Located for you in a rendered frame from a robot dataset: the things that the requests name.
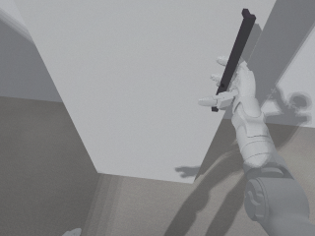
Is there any robot right forearm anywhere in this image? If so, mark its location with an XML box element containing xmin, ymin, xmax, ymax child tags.
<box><xmin>231</xmin><ymin>96</ymin><xmax>310</xmax><ymax>218</ymax></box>

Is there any handle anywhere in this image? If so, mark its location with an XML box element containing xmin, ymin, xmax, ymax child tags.
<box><xmin>211</xmin><ymin>8</ymin><xmax>257</xmax><ymax>112</ymax></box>

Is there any robot right hand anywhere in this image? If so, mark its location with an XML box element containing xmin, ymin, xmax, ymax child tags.
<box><xmin>198</xmin><ymin>55</ymin><xmax>256</xmax><ymax>109</ymax></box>

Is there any fridge door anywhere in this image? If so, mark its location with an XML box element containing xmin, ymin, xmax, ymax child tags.
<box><xmin>14</xmin><ymin>0</ymin><xmax>277</xmax><ymax>184</ymax></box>

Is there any robot right upper arm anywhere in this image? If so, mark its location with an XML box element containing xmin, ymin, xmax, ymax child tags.
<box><xmin>244</xmin><ymin>177</ymin><xmax>315</xmax><ymax>236</ymax></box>

